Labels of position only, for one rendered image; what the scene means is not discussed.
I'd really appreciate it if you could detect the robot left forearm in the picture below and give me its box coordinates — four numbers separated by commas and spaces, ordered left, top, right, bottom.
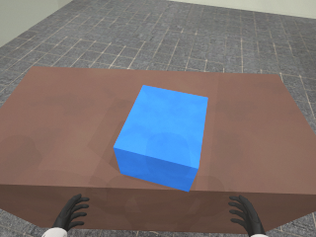
41, 227, 67, 237

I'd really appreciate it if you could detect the pedestal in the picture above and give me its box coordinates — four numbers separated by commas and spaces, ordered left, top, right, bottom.
0, 66, 316, 234

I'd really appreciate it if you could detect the right robot hand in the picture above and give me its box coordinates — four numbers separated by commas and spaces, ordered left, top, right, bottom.
228, 195, 266, 237

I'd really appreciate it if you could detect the carton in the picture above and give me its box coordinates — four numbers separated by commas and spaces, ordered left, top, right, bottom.
114, 85, 208, 192

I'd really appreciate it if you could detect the left robot hand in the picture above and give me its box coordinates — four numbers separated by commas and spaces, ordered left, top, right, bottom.
51, 194, 89, 232

